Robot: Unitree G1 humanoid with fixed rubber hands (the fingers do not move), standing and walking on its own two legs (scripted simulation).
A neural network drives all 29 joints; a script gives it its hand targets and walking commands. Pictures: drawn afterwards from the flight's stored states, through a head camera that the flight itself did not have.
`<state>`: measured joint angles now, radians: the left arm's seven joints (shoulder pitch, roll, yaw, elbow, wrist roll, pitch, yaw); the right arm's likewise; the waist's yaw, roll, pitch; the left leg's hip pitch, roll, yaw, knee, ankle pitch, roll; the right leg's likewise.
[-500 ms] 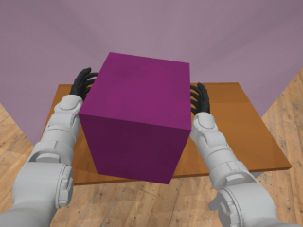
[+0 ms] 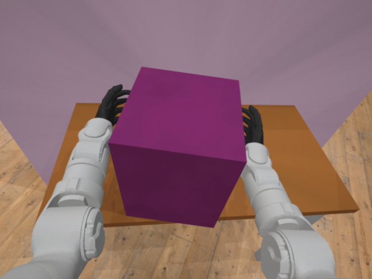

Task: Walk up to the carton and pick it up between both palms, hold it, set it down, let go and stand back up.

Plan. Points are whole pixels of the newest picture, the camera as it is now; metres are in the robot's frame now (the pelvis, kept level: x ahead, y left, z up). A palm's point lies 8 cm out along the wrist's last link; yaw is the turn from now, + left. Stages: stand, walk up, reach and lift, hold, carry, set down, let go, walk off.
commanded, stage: reach and lift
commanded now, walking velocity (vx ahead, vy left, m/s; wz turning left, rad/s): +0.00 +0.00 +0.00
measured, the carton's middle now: (179, 151) +0.41 +0.00 +0.04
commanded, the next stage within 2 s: none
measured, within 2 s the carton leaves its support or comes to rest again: leaves its support in 1.46 s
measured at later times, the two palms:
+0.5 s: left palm (104, 123) +0.43 +0.17 +0.12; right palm (252, 144) +0.38 -0.15 +0.10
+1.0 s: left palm (104, 123) +0.43 +0.17 +0.12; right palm (251, 144) +0.38 -0.15 +0.10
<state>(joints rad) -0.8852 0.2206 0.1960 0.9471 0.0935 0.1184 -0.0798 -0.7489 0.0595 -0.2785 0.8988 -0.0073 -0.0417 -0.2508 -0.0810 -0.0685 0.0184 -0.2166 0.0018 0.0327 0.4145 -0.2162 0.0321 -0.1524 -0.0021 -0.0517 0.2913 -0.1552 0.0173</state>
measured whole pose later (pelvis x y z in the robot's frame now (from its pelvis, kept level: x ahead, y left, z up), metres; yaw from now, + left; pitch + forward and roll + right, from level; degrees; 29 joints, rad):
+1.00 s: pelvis +0.02 +0.00 +0.00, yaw +1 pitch -4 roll -1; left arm -0.77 0.07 0.38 0.70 0.31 0.20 -0.22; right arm -0.60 0.14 -0.40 0.74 -0.18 -0.12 -0.18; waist -0.05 -0.08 0.09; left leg -0.05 -0.01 0.02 0.34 -0.21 0.03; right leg 0.01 -0.01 -0.07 0.22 -0.16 0.02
